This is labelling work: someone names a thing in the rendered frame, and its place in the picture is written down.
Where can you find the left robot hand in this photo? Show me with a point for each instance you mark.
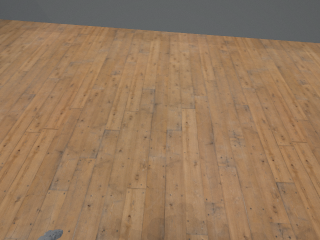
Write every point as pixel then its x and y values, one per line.
pixel 51 235

